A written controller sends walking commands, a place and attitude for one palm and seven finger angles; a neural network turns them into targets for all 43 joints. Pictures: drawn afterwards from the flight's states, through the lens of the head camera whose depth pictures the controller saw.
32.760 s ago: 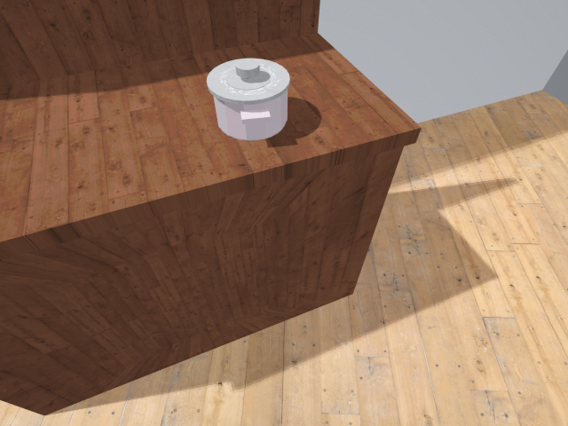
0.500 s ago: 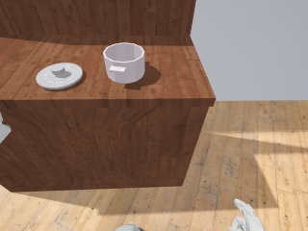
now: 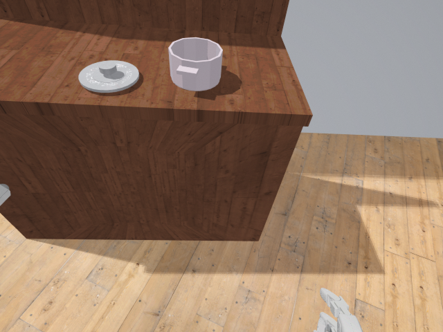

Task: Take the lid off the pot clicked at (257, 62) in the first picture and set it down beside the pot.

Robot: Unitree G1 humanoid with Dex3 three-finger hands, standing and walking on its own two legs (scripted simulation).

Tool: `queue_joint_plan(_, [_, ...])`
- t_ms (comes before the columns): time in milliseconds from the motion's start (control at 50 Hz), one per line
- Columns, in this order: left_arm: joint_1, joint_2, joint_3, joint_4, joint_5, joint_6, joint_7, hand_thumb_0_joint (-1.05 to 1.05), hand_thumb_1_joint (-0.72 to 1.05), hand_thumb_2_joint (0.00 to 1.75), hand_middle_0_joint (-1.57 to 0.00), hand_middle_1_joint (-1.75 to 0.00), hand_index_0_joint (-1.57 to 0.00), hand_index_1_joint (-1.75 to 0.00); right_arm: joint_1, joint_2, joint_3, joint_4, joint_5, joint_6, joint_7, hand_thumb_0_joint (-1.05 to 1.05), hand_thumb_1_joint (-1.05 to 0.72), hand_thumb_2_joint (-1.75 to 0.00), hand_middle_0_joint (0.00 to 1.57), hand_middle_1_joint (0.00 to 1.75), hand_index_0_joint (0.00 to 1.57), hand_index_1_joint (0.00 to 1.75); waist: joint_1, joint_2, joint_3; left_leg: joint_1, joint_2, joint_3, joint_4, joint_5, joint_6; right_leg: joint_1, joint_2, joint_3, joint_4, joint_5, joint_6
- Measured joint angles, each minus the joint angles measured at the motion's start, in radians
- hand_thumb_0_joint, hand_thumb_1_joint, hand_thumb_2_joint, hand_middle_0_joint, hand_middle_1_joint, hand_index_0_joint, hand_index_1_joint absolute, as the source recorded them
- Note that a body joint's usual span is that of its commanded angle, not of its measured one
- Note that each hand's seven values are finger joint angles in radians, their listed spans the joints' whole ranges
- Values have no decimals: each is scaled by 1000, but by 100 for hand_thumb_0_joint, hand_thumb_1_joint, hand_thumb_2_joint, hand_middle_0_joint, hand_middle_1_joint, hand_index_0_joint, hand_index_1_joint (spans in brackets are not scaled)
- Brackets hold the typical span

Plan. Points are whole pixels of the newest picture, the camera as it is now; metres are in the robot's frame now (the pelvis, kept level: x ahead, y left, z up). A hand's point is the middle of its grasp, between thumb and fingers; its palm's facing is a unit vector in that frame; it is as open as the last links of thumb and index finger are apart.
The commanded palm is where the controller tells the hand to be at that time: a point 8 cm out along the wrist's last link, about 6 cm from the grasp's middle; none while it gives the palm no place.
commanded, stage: stop stepping back and stand still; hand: left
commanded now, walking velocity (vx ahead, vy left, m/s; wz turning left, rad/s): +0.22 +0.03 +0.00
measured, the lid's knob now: (107, 67) +0.74 +0.34 +0.08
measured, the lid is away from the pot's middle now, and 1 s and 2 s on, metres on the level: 0.24 0.24 0.24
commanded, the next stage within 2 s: let the arm hang, fingers relaxed in 0.84 s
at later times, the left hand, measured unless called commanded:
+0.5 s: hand (24, 182) +0.20 +0.21 +0.27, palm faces +0.40 -0.78 -0.48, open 7.4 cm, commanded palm none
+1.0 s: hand out of the picture -0.05 +0.20 -0.17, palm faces +0.06 -0.98 -0.21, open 7.0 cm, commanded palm none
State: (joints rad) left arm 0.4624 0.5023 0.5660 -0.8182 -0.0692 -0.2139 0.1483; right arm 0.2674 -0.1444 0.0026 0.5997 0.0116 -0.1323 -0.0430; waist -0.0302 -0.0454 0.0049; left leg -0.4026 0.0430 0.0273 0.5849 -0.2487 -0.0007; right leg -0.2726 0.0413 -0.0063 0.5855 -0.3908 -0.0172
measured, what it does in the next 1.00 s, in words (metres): stands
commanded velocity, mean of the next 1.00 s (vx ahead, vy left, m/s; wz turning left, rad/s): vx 0.00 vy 0.00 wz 0.00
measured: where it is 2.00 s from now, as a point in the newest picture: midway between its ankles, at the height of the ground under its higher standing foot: outside the picture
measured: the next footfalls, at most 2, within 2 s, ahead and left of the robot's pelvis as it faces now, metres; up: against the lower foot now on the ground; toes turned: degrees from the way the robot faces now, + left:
none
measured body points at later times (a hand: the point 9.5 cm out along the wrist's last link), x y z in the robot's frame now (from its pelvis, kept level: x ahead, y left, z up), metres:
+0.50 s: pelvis +0.01 +0.00 +0.01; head +0.02 +0.01 +0.46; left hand +0.18 +0.25 +0.29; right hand +0.15 -0.23 -0.09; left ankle +0.03 +0.13 -0.73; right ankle -0.01 -0.09 -0.73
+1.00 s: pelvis -0.01 +0.01 +0.01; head +0.03 +0.03 +0.45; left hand -0.05 +0.25 -0.15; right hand -0.01 -0.22 -0.14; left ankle +0.03 +0.13 -0.73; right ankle +0.00 -0.09 -0.73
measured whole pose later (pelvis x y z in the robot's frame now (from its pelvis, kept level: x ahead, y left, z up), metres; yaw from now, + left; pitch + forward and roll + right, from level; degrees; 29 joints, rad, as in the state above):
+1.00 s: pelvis -0.01 +0.01 +0.01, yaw +2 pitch +0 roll -2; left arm 0.33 0.22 0.02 1.07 0.00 0.05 0.02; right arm 0.33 -0.15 -0.01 1.02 -0.02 0.06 -0.03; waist 0.00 -0.01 0.09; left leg -0.31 0.02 -0.04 0.53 -0.22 0.00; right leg -0.20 0.04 -0.09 0.45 -0.25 -0.04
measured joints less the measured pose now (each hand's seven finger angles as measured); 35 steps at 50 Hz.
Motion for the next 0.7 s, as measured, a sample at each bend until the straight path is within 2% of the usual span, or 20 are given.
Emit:
queue_joint_plan(40, [-28,-5,-7,1,3,-9,-2,1,88,90,-21,-30,-21,-30,-12,-10,2,19,-7,15,1,1,-90,-90,21,30,20,30,9,19,7,-18,1,-9,40,-85,2,7,7,-4,-40,102,-28])
queue_joint_plan(100, [-56,-17,-25,24,-1,-15,2,1,88,90,-22,-30,-22,-30,-24,-31,-1,63,-8,46,0,1,-90,-90,21,30,20,30,24,30,-4,-23,-22,-13,171,-154,5,21,0,10,-54,121,-32])
queue_joint_plan(120, [-61,-22,-30,38,-3,-14,5,1,88,90,-22,-30,-22,-30,-22,-37,-2,71,-5,55,-2,1,-90,-90,21,30,20,30,26,28,-13,1,-28,-7,163,-163,11,26,-6,18,-58,121,-26])
queue_joint_plan(160, [-72,-34,-37,67,-6,-11,12,1,88,90,-21,-30,-22,-30,-11,-57,0,67,1,61,-9,1,-90,-90,21,30,20,30,20,40,-32,78,-24,-11,50,-181,30,23,-10,15,-45,106,-15])
queue_joint_plan(220, [-96,-45,-35,114,-10,0,17,0,88,90,-21,-30,-21,-30,-25,-64,-9,53,3,55,-21,1,-90,-90,21,30,20,30,1,48,-16,84,-22,-7,15,-2,32,-23,-3,19,92,-7,3])
queue_joint_plan(280, [-83,-53,-36,143,-7,23,13,1,88,90,-21,-30,-21,-30,-27,-40,-10,45,2,40,-14,1,-90,-90,21,30,20,30,-14,37,-18,92,-23,-3,-8,3,24,-61,12,24,203,-49,8])
queue_joint_plan(320, [-40,-54,-39,128,-3,37,12,1,88,90,-21,-30,-21,-30,-19,-27,-2,31,-1,32,-5,1,-90,-90,21,30,20,30,-19,36,-20,102,-18,-4,-37,11,13,-29,8,0,110,-17,10])
queue_joint_plan(360, [18,-31,-30,85,3,38,10,1,89,90,-21,-30,-21,-30,-13,-15,13,12,-4,27,0,1,-90,-90,21,30,20,30,-14,12,-20,97,-24,9,-37,10,2,24,-8,-3,-41,71,3])
queue_joint_plan(380, [33,-29,-34,69,6,29,5,1,89,90,-21,-30,-21,-30,-19,-15,16,13,-6,24,0,1,-90,-90,21,30,20,30,-9,15,-10,93,-17,8,-27,5,-3,29,-2,-6,-62,114,-8])
queue_joint_plan(440, [48,-29,-61,38,9,5,-7,1,88,90,-21,-30,-21,-30,-28,-27,11,33,-7,22,2,1,-90,-90,21,30,20,30,0,47,6,96,6,-13,-27,-2,-7,52,24,-25,-95,128,-33])
queue_joint_plan(520, [49,-18,-53,36,4,-21,0,1,88,90,-22,-30,-22,-30,-33,-50,-9,51,4,41,-2,1,-90,-90,21,30,20,30,6,68,5,116,10,-24,-39,-7,-14,87,29,-33,-133,126,-34])
queue_joint_plan(540, [14,-15,-88,101,25,-43,-12,1,88,90,-22,-30,-22,-30,-34,-67,-19,77,8,18,11,1,-90,-90,21,30,20,30,9,78,-9,95,1,-31,-21,-2,-10,73,22,-42,-120,123,-29])
queue_joint_plan(560, [-44,-20,-150,213,50,-39,-39,0,88,90,-21,-30,-21,-30,-42,-94,-31,114,6,0,27,1,-90,-90,21,30,20,30,16,93,-24,73,-10,-37,3,4,-6,56,10,-50,-94,115,-25])
queue_joint_plan(580, [-100,-35,-216,348,66,-10,-66,0,88,90,-21,-30,-21,-30,-53,-123,-39,150,4,1,38,1,-90,-90,21,30,20,30,23,108,-42,56,-22,-40,21,4,-1,39,-2,-56,-69,99,-21])
queue_joint_plan(640, [-235,-117,-363,813,89,126,-117,-1,89,90,-20,-30,-20,-30,-94,-188,-52,219,-5,56,47,1,-90,-90,21,30,20,30,21,153,-82,25,-41,-52,50,-39,10,-10,-21,-70,7,49,-14])
queue_joint_plan(700, [-303,-205,-440,1223,96,242,-124,0,90,90,-20,-30,-20,-30,-108,-180,-55,235,-20,100,37,1,-90,-90,21,30,20,30,1,130,-61,16,-54,-50,83,-45,8,-28,-36,-71,64,24,-16])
